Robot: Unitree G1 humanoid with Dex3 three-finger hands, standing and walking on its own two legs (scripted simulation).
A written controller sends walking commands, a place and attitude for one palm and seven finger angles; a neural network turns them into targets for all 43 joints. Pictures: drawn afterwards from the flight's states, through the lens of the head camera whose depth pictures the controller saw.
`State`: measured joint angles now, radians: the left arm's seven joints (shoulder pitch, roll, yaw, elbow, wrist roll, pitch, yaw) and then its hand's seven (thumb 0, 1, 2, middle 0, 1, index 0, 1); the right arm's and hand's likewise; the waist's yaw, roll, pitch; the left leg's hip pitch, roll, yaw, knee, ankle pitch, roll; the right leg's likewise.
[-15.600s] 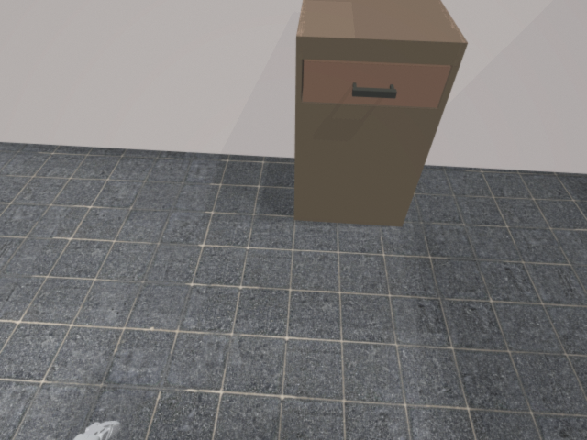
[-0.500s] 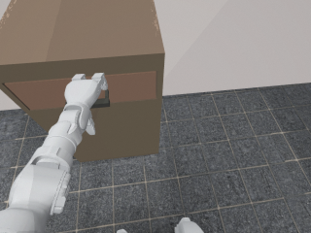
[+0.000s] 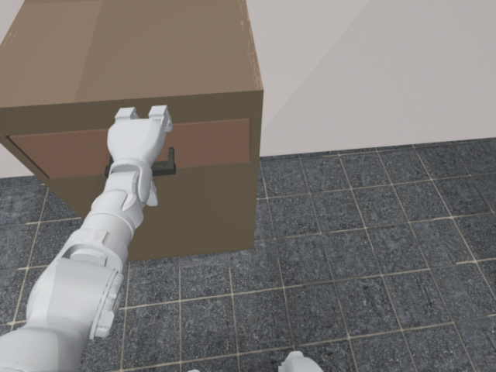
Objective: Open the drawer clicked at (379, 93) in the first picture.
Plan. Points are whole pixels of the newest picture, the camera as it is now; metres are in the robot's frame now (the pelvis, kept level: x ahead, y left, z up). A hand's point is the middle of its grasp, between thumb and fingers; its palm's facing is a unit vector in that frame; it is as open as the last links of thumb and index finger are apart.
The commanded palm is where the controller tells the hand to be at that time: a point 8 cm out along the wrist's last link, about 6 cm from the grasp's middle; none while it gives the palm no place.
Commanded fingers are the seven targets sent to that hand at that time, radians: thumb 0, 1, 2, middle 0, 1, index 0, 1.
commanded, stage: move the hooked fingers above the handle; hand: left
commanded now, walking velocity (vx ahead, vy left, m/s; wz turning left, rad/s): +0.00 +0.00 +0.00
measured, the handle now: (141, 162) +0.53 +0.19 -0.05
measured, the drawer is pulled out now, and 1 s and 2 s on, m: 0.00 0.00 0.00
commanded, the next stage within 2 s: lower the fingers behind the handle in 1.26 s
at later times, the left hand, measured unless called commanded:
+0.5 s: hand (133, 158) +0.49 +0.18 +0.02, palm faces +0.06 -0.02 -1.00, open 13.8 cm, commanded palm +0.45 +0.20 +0.06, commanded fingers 0.00 -0.50 0.30 -0.30 -1.20 -0.30 -1.20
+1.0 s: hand (134, 160) +0.49 +0.18 +0.01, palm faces +0.09 -0.01 -1.00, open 13.6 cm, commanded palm +0.46 +0.20 +0.06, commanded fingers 0.00 -0.50 0.30 -0.30 -1.20 -0.30 -1.20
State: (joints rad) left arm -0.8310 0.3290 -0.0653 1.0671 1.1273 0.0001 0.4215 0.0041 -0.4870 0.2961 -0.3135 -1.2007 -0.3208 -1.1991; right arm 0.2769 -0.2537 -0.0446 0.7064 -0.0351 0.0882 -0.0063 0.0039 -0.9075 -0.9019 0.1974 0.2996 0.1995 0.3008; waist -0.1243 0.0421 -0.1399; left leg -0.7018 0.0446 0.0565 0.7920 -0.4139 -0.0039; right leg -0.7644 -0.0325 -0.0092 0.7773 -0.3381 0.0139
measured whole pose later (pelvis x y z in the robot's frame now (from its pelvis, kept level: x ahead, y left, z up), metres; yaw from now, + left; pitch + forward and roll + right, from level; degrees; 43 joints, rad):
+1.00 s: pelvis -0.02 +0.01 -0.01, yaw +1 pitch +22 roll -1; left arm -0.91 0.37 -0.06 1.13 1.14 0.01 0.52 0.00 -0.49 0.30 -0.38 -1.27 -0.34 -1.24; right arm 0.32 -0.27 -0.06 0.77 -0.04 0.06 0.01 0.01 -0.91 -0.90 0.20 0.30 0.20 0.30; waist -0.13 0.06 -0.14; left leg -0.86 0.04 0.04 0.89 -0.42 0.01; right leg -0.89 -0.04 -0.02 0.84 -0.34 0.03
